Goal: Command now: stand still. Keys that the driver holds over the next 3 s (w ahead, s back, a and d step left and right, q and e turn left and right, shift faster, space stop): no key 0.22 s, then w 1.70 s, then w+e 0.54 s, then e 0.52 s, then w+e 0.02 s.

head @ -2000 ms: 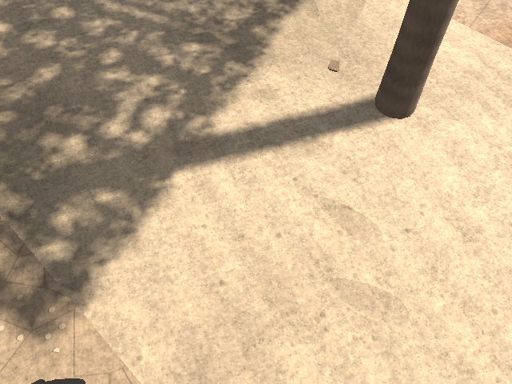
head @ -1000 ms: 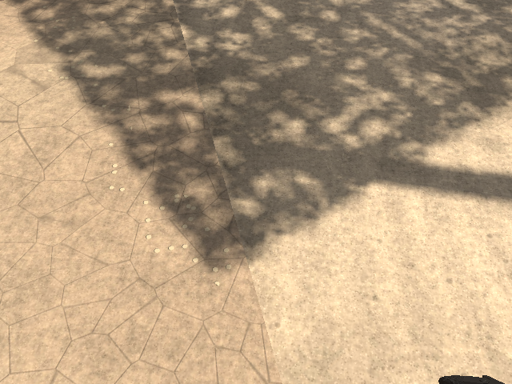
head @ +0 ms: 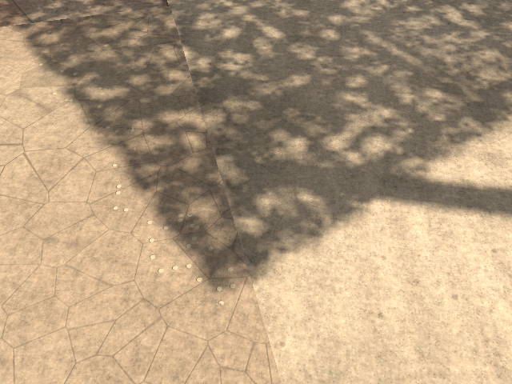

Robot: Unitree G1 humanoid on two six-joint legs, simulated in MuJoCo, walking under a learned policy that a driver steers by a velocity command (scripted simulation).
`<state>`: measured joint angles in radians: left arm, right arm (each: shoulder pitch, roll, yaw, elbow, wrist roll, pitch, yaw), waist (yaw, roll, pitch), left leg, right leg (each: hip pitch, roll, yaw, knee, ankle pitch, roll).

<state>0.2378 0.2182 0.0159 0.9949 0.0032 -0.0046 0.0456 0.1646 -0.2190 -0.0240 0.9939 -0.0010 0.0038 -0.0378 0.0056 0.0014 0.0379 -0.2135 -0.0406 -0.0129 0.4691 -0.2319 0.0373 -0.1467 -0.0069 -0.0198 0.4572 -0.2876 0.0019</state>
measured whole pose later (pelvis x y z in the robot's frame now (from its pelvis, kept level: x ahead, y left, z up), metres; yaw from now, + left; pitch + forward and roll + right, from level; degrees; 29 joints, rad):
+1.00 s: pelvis +0.29 +0.03 -0.02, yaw -1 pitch +2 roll +1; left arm 0.41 0.23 0.03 1.03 -0.03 -0.09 0.00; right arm 0.01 -0.25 -0.03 0.89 0.02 -0.11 0.04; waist 0.04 -0.02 0.05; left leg -0.45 -0.04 0.07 0.55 -0.14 0.07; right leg -0.18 -0.02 0.07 1.08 -0.45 -0.03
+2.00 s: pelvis +0.86 -0.04 -0.06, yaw -1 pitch +4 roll +2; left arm 0.41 0.22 0.03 0.99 -0.01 -0.04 0.01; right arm -0.02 -0.17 0.00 0.78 0.01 -0.10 0.04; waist 0.06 -0.03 0.01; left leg -0.72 0.06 0.07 0.78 -0.10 0.08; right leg 0.08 -0.04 -0.03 0.22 -0.36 -0.01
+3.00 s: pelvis +1.22 -0.08 -0.06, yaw -34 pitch +3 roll +0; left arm 0.18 0.31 0.12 0.74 -0.02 0.04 0.05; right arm 0.07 -0.23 -0.07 0.86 -0.02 -0.02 -0.05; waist 0.00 -0.03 0.03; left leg -0.38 0.03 0.08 0.44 -0.11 0.02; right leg -0.58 -0.01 0.03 1.15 -0.44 0.05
